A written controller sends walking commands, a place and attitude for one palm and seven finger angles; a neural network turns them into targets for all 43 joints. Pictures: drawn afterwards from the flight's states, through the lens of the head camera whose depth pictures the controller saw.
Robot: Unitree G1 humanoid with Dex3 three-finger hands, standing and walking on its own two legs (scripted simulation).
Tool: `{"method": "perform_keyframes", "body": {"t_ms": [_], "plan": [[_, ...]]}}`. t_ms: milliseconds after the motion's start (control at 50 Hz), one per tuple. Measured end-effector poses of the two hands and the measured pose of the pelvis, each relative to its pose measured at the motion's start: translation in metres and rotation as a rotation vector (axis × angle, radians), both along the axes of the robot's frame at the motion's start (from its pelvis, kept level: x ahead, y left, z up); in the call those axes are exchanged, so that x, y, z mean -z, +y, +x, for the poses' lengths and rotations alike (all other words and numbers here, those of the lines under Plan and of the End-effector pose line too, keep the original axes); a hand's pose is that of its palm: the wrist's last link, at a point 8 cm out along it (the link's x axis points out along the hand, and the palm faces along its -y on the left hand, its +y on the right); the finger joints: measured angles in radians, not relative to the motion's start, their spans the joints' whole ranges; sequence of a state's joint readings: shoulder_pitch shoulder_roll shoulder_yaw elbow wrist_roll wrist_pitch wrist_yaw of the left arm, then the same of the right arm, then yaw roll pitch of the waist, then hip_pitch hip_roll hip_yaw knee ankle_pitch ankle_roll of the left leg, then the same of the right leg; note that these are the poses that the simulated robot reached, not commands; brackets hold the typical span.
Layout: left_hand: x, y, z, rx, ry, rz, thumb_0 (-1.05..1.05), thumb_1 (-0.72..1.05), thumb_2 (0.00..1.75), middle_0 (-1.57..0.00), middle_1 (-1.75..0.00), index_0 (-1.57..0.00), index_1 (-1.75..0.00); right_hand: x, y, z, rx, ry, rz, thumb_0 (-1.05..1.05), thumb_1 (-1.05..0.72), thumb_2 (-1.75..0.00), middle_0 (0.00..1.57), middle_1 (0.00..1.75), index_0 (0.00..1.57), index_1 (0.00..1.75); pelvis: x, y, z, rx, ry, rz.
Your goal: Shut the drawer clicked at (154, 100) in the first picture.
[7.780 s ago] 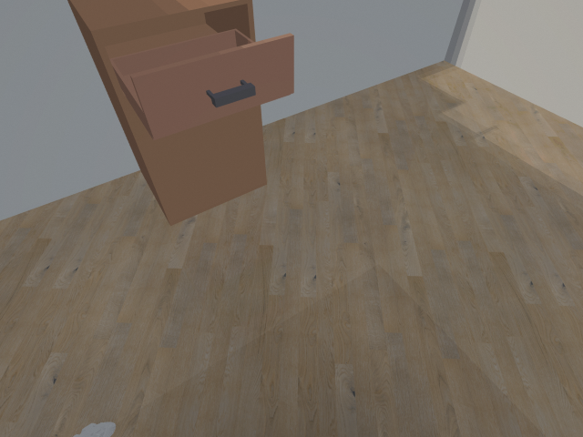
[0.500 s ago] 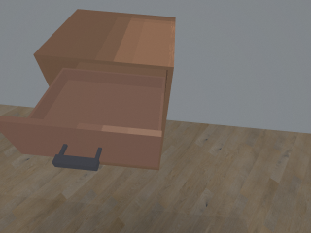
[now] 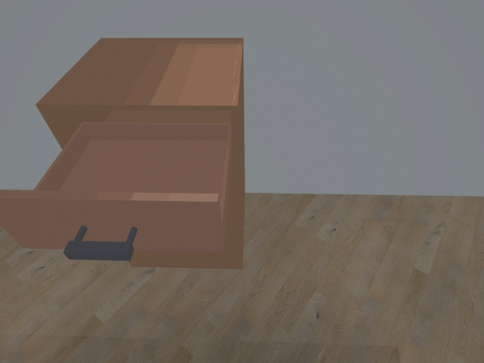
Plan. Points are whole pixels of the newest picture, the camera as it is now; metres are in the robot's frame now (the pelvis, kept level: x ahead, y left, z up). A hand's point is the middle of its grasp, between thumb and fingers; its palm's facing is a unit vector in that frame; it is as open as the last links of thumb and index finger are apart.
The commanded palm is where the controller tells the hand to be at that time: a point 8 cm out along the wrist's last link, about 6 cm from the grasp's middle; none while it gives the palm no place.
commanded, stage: come to a stop and stand still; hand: left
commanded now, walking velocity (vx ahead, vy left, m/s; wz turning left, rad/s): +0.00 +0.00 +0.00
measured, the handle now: (103, 240) +0.34 +0.30 -0.02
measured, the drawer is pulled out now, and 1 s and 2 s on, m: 0.30 0.30 0.30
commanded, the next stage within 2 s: look again from close up in 0.98 s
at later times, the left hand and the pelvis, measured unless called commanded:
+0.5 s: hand out of the picture +0.01 +0.14 -0.17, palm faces +0.02 -0.99 -0.17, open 7.4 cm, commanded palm none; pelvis +0.03 -0.02 +0.01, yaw +0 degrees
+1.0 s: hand out of the picture +0.04 +0.15 -0.17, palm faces +0.03 -0.98 -0.18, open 7.4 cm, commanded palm none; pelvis +0.05 -0.01 +0.01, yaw -1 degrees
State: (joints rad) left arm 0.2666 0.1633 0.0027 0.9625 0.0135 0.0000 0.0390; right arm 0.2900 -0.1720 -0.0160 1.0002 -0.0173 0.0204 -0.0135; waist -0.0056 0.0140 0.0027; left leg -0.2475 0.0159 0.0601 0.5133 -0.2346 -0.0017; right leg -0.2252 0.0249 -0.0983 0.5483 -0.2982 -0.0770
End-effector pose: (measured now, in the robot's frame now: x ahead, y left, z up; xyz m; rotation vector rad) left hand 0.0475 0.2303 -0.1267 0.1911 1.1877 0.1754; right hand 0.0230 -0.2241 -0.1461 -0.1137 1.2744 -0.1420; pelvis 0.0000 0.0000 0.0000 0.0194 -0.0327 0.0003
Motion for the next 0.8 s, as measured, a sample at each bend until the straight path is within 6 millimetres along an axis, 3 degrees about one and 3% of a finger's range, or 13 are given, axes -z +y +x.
{"method": "perform_keyframes", "body": {"t_ms": [180, 320, 420, 520, 620, 800], "plan": [[0.000, -0.011, -0.012, 0.014, 0.066, -0.010, 0.00, 0.92, 0.90, -0.20, -0.30, -0.20, -0.30, -0.001, -0.002, -0.054, 0.020, 0.155, 0.022, 0.00, -0.92, -0.90, 0.20, 0.30, 0.20, 0.30, -0.005, -0.012, 0.001, 0.002, 0.016, -0.001], [0.005, -0.023, -0.031, -0.009, 0.160, -0.036, 0.00, 0.92, 0.90, -0.20, -0.30, -0.20, -0.30, -0.004, 0.003, -0.068, 0.029, 0.240, 0.037, 0.00, -0.91, -0.90, 0.20, 0.30, 0.20, 0.30, -0.007, -0.017, 0.012, 0.002, 0.020, -0.004], [0.008, -0.034, -0.041, -0.026, 0.210, -0.060, 0.00, 0.91, 0.90, -0.20, -0.30, -0.20, -0.30, -0.004, 0.007, -0.056, 0.027, 0.241, 0.042, 0.00, -0.91, -0.90, 0.20, 0.30, 0.20, 0.30, -0.008, -0.018, 0.021, 0.005, 0.022, -0.004], [0.010, -0.043, -0.044, -0.036, 0.235, -0.081, 0.00, 0.91, 0.90, -0.20, -0.30, -0.20, -0.30, -0.003, 0.008, -0.030, 0.020, 0.197, 0.037, 0.00, -0.91, -0.90, 0.20, 0.30, 0.20, 0.30, -0.008, -0.018, 0.029, 0.008, 0.021, -0.004], [0.012, -0.047, -0.040, -0.046, 0.236, -0.093, 0.00, 0.91, 0.90, -0.20, -0.30, -0.20, -0.30, -0.003, 0.004, -0.005, 0.003, 0.161, 0.013, 0.01, -0.93, -0.90, 0.20, 0.30, 0.20, 0.30, -0.008, -0.017, 0.036, 0.007, 0.021, -0.004], [0.013, -0.042, -0.028, -0.043, 0.227, -0.089, 0.00, 0.91, 0.90, -0.20, -0.30, -0.20, -0.30, -0.006, -0.005, 0.018, 0.001, 0.123, -0.019, 0.01, -0.93, -0.90, 0.20, 0.30, 0.20, 0.30, -0.008, -0.015, 0.047, 0.010, 0.024, -0.003]]}}
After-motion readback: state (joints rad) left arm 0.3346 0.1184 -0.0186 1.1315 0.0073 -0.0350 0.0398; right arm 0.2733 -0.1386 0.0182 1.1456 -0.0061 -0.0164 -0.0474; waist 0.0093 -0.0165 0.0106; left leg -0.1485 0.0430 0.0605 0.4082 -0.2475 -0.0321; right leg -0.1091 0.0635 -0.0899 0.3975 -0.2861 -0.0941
